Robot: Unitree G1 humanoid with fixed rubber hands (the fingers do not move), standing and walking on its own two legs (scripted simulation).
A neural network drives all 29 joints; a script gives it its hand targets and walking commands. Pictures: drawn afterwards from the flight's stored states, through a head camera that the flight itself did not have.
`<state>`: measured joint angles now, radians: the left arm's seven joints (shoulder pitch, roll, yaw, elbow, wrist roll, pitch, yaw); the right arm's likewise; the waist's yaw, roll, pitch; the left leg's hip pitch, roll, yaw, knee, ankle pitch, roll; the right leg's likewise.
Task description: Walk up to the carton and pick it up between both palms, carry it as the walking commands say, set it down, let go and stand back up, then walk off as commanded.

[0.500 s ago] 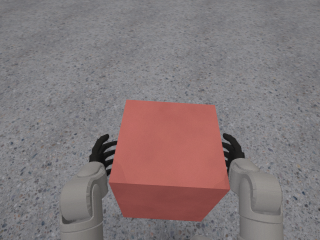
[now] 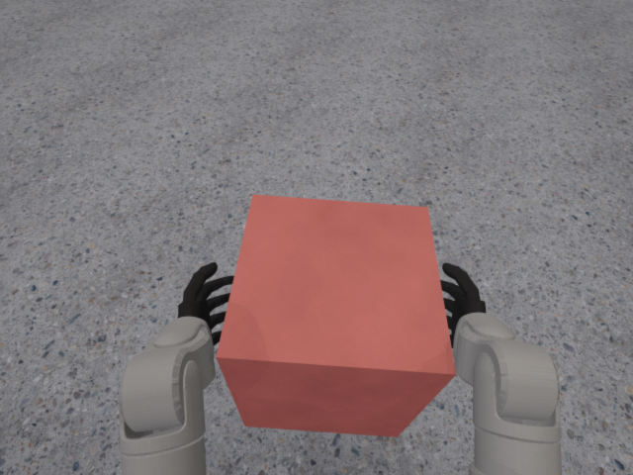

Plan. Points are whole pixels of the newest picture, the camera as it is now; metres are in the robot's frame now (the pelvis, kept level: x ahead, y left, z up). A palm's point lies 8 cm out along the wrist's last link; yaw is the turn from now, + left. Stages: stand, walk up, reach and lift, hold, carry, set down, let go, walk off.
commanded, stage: carry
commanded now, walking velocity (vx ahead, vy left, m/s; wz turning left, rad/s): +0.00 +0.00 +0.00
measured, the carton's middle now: (329, 324) +0.31 +0.01 +0.02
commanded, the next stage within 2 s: none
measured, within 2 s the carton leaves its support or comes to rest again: neither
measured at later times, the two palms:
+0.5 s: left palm (171, 359) +0.23 +0.18 +0.07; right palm (455, 355) +0.24 -0.12 +0.08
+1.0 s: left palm (169, 419) +0.19 +0.18 +0.03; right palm (453, 415) +0.19 -0.12 +0.03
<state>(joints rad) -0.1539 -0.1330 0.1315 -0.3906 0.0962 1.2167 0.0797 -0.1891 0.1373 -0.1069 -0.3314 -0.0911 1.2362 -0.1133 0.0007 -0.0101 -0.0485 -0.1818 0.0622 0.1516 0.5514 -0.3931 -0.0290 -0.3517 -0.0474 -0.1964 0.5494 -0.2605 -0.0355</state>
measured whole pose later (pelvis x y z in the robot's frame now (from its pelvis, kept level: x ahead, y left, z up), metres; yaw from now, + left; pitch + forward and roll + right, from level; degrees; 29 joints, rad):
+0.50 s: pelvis -0.02 +0.02 -0.01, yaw +0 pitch +1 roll -1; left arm -0.14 -0.13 0.13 -0.34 0.10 1.24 0.08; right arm -0.18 0.14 -0.11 -0.27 -0.10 1.25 -0.11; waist 0.00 -0.01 -0.07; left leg -0.16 0.05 0.18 0.57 -0.44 0.02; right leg -0.34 -0.07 -0.19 0.59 -0.27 -0.01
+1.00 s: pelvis -0.08 +0.02 -0.01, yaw +0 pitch +0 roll +0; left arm -0.14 -0.13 0.15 0.00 0.17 0.93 0.03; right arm -0.17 0.13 -0.14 0.07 -0.16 0.93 -0.05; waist 0.01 -0.04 -0.07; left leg -0.22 0.03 0.20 0.59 -0.37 0.05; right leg -0.38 -0.09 -0.17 0.55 -0.16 -0.02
